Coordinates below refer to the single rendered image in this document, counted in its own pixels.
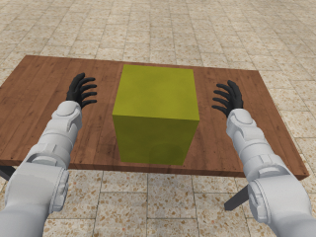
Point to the right robot hand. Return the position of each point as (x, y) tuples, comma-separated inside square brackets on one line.
[(234, 98)]

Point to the table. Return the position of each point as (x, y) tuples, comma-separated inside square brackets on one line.
[(39, 84)]

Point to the carton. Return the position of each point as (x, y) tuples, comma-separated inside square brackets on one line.
[(155, 114)]

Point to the robot left forearm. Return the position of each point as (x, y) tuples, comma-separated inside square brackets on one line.
[(56, 142)]

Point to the robot right forearm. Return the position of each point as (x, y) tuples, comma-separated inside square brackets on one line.
[(257, 156)]

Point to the left robot hand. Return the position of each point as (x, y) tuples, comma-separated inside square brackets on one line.
[(76, 90)]

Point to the robot left upper arm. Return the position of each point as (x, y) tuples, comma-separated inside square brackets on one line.
[(37, 191)]

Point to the robot right upper arm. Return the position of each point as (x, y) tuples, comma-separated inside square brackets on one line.
[(281, 203)]

